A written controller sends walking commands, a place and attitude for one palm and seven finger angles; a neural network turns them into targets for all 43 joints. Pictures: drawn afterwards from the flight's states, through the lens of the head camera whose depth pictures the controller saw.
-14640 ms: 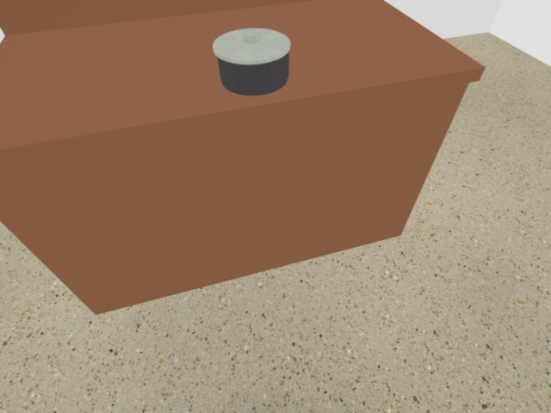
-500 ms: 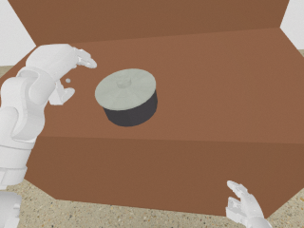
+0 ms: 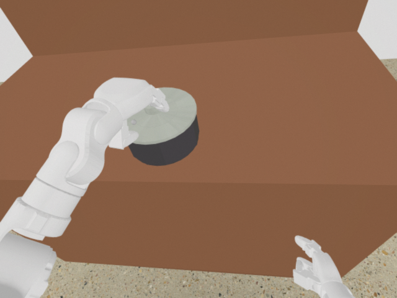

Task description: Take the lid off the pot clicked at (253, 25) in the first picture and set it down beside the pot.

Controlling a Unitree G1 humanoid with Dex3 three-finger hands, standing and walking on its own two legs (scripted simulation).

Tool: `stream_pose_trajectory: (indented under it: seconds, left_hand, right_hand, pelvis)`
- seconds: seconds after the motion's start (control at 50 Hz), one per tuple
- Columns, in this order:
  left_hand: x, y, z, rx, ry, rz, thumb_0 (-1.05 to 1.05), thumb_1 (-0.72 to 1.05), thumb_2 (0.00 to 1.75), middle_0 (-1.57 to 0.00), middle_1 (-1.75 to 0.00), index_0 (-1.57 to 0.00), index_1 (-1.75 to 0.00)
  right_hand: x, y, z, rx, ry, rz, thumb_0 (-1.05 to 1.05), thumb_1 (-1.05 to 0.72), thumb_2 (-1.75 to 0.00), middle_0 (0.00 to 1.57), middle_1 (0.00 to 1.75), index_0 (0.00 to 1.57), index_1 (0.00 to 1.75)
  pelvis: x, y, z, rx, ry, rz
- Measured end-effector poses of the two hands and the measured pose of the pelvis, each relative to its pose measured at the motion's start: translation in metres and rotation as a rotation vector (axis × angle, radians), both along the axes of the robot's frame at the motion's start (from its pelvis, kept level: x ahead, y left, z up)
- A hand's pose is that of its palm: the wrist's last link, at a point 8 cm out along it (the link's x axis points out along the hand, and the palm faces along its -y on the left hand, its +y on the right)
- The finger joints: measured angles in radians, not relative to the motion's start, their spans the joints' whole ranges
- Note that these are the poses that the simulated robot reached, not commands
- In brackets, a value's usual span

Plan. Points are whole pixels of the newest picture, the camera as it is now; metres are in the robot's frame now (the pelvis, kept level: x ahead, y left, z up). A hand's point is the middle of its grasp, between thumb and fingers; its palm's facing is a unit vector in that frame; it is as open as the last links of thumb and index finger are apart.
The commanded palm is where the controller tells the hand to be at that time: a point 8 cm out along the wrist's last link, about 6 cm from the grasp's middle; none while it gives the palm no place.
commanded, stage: move the open hand above the knob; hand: left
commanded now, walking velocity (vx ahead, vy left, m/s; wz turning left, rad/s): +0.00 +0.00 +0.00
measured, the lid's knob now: (153, 105) +0.48 +0.13 +0.15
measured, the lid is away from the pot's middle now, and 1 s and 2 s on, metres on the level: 0.00 0.00 0.00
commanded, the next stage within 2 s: none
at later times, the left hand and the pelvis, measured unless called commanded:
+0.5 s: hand (135, 74) +0.46 +0.13 +0.25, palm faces -0.06 -0.05 -1.00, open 9.9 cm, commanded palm +0.43 +0.13 +0.29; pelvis +0.01 +0.00 +0.00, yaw +0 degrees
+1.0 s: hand (148, 90) +0.44 +0.11 +0.22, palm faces -0.12 +0.03 -0.99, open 9.9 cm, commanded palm +0.42 +0.14 +0.29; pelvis +0.02 +0.00 +0.00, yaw +0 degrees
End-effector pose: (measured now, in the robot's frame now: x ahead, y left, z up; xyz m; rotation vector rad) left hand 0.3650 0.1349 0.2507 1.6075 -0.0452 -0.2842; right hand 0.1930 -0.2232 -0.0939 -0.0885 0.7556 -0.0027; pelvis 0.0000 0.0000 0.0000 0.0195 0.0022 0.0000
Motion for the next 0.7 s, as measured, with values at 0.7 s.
stream_pose_trajectory:
  seconds: [0.7]
  left_hand:
    - [0.076,-0.037,0.039,-0.036,-0.056,0.045,0.00,-0.35,1.62,-0.88,-0.08,-0.89,-0.09]
  right_hand:
    - [-0.031,-0.011,-0.016,-0.018,0.097,-0.099,0.01,-0.90,-0.90,0.20,0.30,0.20,0.29]
  pelvis:
    - [0.018,0.004,0.002,0.003,0.033,-0.012]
